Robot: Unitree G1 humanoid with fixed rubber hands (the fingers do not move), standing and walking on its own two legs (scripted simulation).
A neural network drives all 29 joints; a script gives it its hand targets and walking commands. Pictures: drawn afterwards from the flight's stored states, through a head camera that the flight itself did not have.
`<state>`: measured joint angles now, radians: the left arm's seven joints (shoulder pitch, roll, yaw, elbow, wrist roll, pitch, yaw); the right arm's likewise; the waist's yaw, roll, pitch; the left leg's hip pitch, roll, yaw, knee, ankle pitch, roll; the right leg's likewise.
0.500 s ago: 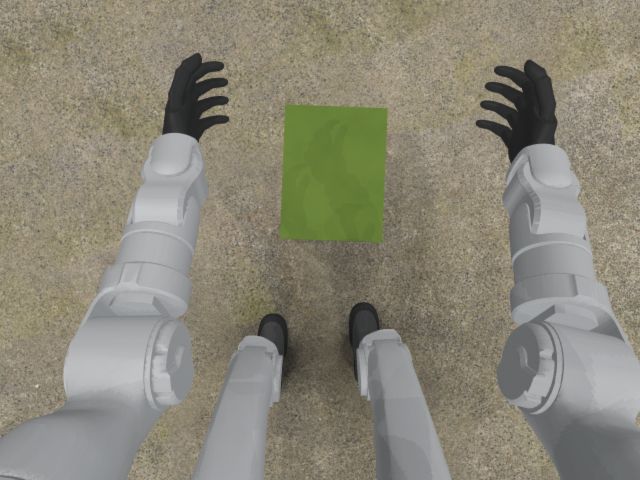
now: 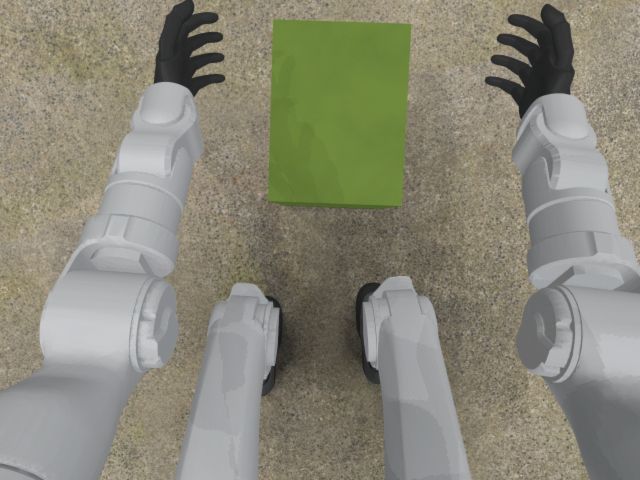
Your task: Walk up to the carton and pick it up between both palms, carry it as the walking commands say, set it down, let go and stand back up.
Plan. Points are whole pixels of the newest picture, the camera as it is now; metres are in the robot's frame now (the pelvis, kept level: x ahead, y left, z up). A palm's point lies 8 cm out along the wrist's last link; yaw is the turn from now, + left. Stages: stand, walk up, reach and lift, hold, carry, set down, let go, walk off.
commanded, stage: reach and lift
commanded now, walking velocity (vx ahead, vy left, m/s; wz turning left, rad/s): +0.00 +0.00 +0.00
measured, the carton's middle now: (335, 131) +0.52 -0.05 -0.39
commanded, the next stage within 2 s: none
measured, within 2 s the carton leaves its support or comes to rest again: neither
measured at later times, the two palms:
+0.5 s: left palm (222, 126) +0.52 +0.12 -0.29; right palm (470, 130) +0.49 -0.24 -0.29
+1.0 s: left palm (229, 135) +0.52 +0.12 -0.33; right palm (459, 141) +0.49 -0.24 -0.33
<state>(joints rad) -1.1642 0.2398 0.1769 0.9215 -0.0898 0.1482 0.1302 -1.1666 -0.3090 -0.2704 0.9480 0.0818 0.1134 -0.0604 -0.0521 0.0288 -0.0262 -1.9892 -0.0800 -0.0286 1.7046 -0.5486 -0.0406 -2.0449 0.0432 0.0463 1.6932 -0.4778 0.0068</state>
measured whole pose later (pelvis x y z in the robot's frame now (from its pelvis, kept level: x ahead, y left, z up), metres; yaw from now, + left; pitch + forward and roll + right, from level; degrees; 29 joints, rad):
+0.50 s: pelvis -0.03 +0.00 -0.10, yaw -1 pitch +33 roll +2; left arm -1.42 0.33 0.07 0.99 -0.21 0.10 0.15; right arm -1.44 -0.40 -0.13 1.03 0.23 0.07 -0.12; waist -0.06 0.02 0.51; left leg -2.05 -0.09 -0.02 2.09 -0.62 -0.05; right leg -2.11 0.05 0.03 2.07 -0.53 0.01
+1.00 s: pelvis -0.03 +0.01 -0.14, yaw +0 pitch +32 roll +1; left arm -1.49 0.34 -0.02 1.11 -0.27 0.07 0.15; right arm -1.49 -0.42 -0.12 1.19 0.27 0.01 -0.09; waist -0.06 0.03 0.52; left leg -2.17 -0.09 -0.01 2.22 -0.61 -0.04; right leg -2.21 0.00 0.01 2.19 -0.53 0.00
